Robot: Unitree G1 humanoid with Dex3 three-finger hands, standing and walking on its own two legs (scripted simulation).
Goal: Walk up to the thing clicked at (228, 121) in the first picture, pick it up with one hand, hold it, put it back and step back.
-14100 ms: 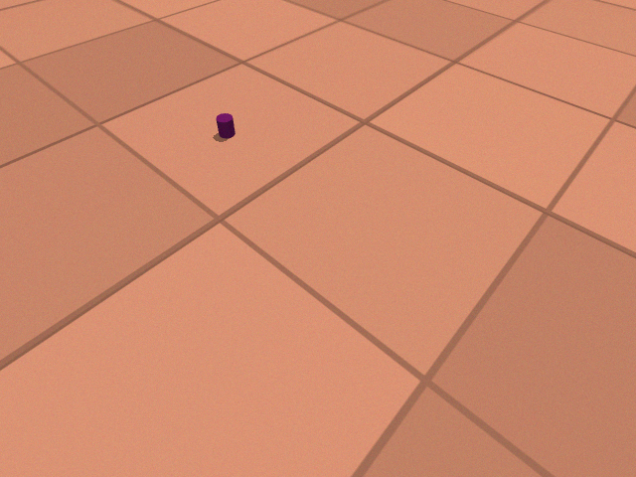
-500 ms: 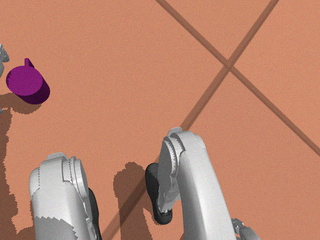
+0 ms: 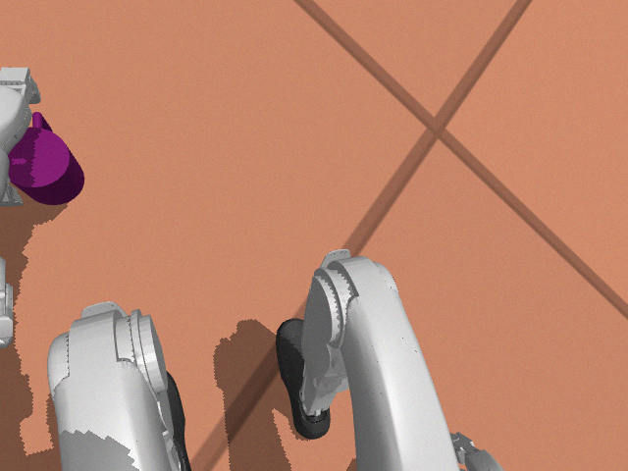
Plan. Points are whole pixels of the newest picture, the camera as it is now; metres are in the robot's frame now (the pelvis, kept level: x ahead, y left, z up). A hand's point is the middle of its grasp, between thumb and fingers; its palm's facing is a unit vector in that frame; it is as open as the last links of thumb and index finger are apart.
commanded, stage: approach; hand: left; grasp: from above
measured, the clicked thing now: (43, 157) +0.55 +0.25 -0.29
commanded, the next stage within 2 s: rest palm in 0.48 s
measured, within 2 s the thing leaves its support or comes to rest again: neither
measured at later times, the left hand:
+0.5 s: hand out of the picture +0.49 +0.28 -0.18, palm faces -0.53 -0.07 -0.84, open 14.1 cm
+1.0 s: hand (28, 172) +0.50 +0.25 -0.21, palm faces -0.53 -0.09 -0.84, open 14.2 cm
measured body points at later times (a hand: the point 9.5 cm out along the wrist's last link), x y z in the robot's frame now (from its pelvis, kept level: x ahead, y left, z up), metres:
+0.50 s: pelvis +0.00 +0.00 -0.01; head +0.27 +0.06 +0.35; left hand +0.52 +0.28 -0.13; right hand +0.01 -0.27 -0.10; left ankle +0.08 +0.11 -0.31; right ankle +0.11 -0.12 -0.31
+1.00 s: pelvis +0.00 +0.00 -0.01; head +0.28 +0.06 +0.33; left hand +0.53 +0.25 -0.17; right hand +0.01 -0.27 -0.09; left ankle +0.08 +0.11 -0.31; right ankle +0.11 -0.12 -0.31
